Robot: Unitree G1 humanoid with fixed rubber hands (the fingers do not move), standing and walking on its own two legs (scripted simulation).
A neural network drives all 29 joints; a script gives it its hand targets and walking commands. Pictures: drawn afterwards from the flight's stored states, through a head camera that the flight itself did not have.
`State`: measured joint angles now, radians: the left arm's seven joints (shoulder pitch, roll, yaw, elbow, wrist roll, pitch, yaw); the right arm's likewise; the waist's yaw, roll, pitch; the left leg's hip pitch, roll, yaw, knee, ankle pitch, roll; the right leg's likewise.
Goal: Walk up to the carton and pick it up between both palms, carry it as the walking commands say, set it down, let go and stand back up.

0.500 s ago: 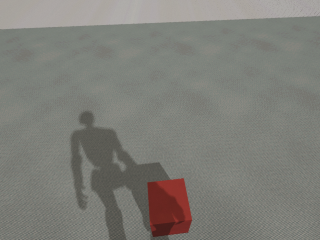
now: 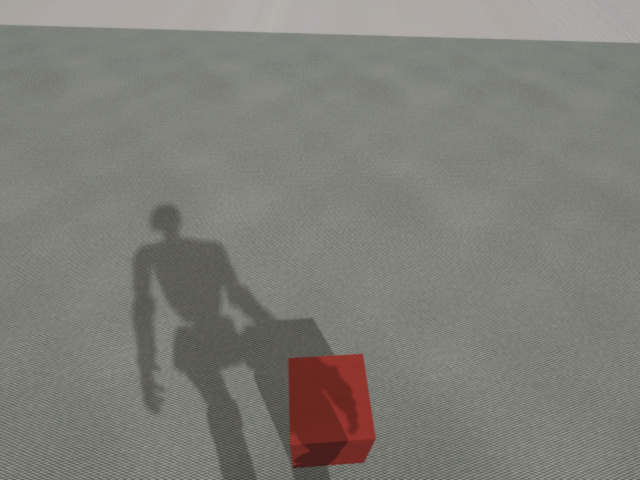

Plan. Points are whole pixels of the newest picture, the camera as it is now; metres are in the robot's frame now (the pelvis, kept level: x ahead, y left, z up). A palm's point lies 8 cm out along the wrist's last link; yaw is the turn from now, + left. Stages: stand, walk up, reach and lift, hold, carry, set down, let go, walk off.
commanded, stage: walk up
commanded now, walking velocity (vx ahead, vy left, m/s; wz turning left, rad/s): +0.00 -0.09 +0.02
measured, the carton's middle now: (327, 411) +0.41 -0.02 -0.63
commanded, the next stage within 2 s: stand in 1.24 s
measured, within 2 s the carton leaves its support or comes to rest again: neither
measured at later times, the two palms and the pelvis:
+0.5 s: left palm out of the picture -0.02 +0.15 -0.12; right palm out of the picture -0.04 -0.27 -0.13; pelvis +0.01 -0.06 +0.02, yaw +1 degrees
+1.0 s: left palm out of the picture -0.02 +0.13 -0.12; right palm out of the picture -0.03 -0.28 -0.13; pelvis +0.02 -0.07 +0.02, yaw +2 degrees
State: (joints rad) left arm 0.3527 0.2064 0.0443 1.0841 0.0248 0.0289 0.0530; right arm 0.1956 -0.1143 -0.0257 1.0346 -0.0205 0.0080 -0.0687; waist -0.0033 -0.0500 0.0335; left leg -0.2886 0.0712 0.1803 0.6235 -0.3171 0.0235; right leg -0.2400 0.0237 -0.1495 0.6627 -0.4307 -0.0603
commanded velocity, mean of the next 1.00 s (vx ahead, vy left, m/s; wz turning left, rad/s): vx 0.00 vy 0.00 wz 0.00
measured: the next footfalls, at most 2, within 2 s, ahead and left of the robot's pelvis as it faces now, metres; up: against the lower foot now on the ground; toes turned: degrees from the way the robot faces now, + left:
right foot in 0.24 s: +0.03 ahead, -0.15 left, +0.00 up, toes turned +4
